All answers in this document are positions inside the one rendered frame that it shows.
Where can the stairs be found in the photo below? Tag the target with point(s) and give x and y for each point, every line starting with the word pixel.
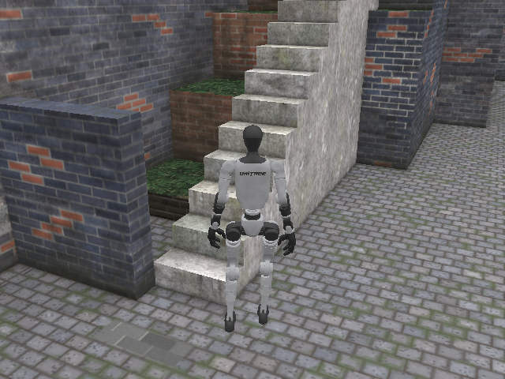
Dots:
pixel 305 95

